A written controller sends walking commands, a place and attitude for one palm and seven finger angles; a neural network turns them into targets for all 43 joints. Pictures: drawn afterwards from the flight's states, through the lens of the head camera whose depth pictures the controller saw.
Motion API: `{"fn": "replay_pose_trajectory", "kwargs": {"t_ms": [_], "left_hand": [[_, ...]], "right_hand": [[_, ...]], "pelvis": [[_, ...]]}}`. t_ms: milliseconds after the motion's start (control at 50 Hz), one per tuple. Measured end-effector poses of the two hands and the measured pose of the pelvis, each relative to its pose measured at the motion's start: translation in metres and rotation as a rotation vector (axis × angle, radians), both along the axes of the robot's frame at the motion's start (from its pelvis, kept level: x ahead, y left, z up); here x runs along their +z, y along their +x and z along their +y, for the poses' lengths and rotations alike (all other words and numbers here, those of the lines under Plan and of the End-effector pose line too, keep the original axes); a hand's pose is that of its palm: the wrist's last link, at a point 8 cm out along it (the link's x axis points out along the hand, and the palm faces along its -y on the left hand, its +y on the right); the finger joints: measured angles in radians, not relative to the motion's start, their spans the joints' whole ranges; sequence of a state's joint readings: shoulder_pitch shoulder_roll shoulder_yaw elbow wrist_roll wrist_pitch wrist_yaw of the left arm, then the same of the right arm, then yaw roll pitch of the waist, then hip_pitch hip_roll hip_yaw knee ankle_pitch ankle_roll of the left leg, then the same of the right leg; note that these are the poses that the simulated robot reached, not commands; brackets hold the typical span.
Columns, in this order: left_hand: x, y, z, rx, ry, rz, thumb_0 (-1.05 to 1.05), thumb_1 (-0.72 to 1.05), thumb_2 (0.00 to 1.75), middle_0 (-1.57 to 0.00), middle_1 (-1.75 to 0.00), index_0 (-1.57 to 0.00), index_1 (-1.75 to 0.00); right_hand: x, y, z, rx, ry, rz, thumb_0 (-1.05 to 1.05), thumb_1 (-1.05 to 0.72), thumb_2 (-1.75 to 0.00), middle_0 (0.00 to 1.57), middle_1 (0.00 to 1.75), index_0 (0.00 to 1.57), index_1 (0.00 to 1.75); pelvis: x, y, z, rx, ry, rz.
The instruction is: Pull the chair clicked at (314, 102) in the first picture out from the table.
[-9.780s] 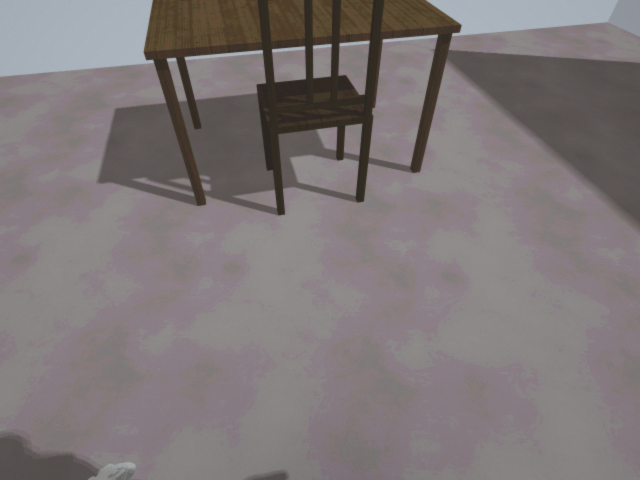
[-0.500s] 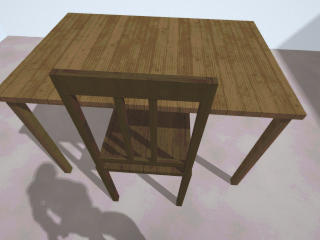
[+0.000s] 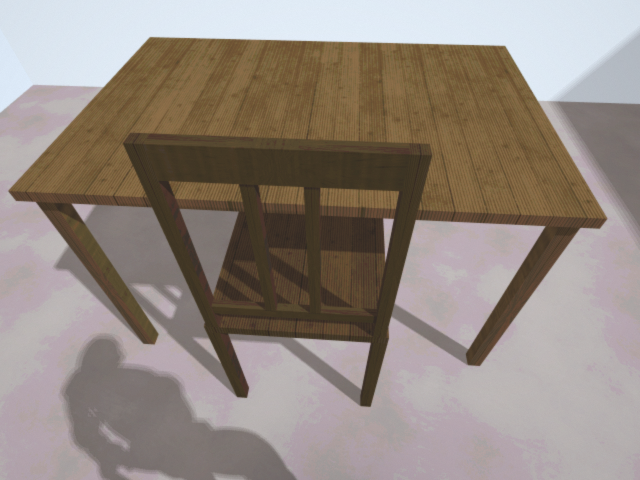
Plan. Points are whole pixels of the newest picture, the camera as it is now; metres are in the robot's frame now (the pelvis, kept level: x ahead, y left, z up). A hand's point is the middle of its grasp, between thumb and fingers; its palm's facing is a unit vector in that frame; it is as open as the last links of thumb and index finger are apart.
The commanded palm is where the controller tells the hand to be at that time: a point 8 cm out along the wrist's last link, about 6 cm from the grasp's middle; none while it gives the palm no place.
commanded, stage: come to a stop and stand still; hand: left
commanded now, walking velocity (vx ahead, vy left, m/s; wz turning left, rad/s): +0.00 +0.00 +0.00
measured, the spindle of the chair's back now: (262, 254) +0.49 +0.14 -0.06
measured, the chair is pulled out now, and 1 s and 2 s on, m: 0.00 0.00 0.00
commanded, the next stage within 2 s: look again from close up in 0.20 s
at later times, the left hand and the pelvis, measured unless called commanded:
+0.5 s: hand out of the picture -0.02 +0.19 -0.18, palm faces +0.05 -0.98 -0.19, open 7.4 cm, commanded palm none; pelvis -0.01 +0.03 -0.01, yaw +1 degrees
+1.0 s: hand out of the picture -0.02 +0.23 -0.18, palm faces +0.05 -0.99 -0.16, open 7.4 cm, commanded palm none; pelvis -0.01 +0.07 +0.00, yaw +1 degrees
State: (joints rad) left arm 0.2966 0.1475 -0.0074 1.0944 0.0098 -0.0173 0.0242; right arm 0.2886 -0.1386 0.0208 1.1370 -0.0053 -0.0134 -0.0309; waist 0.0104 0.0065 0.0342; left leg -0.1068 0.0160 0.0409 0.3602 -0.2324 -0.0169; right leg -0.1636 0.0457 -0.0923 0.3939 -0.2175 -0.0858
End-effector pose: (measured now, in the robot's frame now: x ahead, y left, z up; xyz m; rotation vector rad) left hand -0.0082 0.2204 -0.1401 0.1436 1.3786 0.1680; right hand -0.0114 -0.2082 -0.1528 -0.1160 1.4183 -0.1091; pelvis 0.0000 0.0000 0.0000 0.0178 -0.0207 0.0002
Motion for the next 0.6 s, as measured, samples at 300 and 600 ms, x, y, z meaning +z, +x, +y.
{"fn": "replay_pose_trajectory", "kwargs": {"t_ms": [300, 600], "left_hand": [[-0.003, -0.03, -0.009, 0.024, -0.025, 0.053, 0.0, 0.91, 0.9, -0.2, -0.3, -0.2, -0.3], [-0.008, 0.0, 0.045, 0.014, 0.007, -0.059, 0.01, 0.92, 0.9, -0.2, -0.3, -0.2, -0.3]], "right_hand": [[0.001, -0.035, 0.015, -0.016, 0.025, 0.076, 0.01, -0.91, -0.9, 0.2, 0.3, 0.2, 0.3], [-0.006, -0.006, 0.047, 0.003, 0.002, -0.058, 0.02, -0.93, -0.9, 0.2, 0.3, 0.2, 0.3]], "pelvis": [[0.0, -0.005, 0.004, 0.007, -0.007, 0.013], [-0.008, -0.008, 0.045, 0.019, -0.026, -0.001]]}}
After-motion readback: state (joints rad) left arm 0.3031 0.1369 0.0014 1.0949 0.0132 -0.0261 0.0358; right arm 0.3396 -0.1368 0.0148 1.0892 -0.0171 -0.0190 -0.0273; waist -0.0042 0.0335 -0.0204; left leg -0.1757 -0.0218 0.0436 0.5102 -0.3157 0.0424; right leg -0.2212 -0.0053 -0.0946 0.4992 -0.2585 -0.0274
